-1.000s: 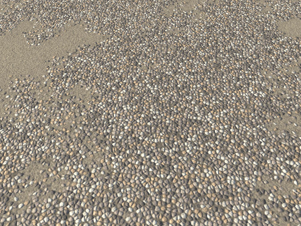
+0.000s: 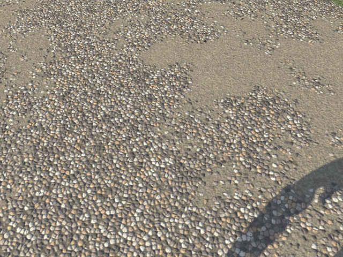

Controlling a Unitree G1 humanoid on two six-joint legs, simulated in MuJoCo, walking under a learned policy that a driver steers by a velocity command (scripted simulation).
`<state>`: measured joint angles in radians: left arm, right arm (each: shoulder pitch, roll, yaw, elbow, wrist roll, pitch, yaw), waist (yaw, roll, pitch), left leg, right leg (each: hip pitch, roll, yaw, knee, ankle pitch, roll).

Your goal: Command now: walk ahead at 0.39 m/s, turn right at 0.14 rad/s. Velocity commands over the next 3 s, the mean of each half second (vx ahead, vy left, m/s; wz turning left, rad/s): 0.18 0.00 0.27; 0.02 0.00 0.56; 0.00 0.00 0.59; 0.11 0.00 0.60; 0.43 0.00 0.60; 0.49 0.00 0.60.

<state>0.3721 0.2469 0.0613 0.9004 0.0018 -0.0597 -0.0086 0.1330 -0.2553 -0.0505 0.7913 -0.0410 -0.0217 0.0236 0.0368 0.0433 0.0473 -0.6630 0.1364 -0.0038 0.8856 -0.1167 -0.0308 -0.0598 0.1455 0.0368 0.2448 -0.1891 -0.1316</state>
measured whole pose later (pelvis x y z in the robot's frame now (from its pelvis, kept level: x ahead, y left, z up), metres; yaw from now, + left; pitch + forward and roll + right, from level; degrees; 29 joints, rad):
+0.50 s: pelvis +0.15 +0.04 -0.01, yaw +12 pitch +1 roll -1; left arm 0.14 0.25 0.03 0.81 0.03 0.03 0.03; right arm 0.26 -0.26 -0.06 0.83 -0.01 0.02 0.01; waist -0.03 -0.02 0.07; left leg -0.34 -0.13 -0.06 0.40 -0.07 0.11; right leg -0.54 -0.02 0.08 1.00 -0.36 0.04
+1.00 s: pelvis +0.19 -0.01 +0.00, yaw +30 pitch +0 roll +1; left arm 0.20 0.25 0.02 0.73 0.02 0.01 0.05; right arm 0.23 -0.33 -0.10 0.80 -0.02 0.08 0.03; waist -0.01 0.06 0.04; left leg -0.50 -0.07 -0.08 1.11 -0.40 -0.06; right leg -0.18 0.01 -0.05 0.40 -0.23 -0.05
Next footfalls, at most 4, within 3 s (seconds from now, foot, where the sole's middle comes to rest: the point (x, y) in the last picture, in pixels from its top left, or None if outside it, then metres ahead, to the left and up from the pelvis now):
0.20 left None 0.26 0.11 -0.78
0.76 right None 0.26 -0.08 -0.78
1.26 left None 0.13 0.09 -0.78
1.82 right None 0.29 0.00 -0.78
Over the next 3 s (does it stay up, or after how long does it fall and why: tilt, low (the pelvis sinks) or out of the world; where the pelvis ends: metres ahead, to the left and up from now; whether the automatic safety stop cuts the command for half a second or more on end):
stays up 0.23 0.57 -0.02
